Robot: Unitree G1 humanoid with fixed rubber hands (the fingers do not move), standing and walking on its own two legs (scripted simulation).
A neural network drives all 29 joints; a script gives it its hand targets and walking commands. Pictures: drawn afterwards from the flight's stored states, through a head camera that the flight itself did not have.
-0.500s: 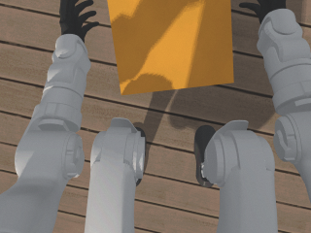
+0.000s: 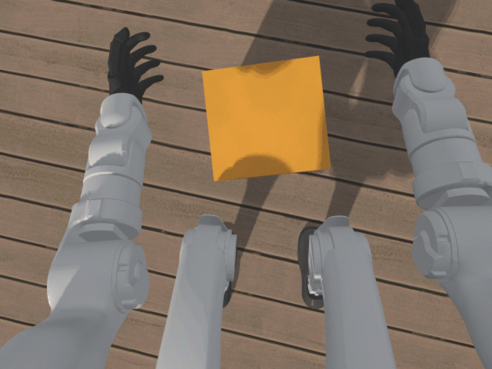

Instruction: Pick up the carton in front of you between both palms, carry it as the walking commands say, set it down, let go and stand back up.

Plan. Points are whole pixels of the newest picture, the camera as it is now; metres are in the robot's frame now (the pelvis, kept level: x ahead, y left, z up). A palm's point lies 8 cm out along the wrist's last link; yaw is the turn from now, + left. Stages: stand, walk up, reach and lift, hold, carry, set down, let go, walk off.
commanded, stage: set down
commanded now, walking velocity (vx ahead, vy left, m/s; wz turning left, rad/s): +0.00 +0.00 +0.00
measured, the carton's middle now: (265, 130) +0.48 +0.00 -0.36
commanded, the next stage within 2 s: let go in 0.46 s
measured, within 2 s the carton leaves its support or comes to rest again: neither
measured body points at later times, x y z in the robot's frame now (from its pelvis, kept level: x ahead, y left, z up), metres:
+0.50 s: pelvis +0.03 +0.00 +0.14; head +0.32 -0.02 +0.48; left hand +0.50 +0.21 +0.03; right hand +0.54 -0.20 +0.03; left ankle +0.10 +0.12 -0.45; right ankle +0.10 -0.12 -0.45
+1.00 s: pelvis +0.10 +0.01 +0.25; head +0.27 +0.00 +0.67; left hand +0.39 +0.23 +0.15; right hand +0.40 -0.22 +0.14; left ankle +0.10 +0.12 -0.45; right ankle +0.10 -0.12 -0.45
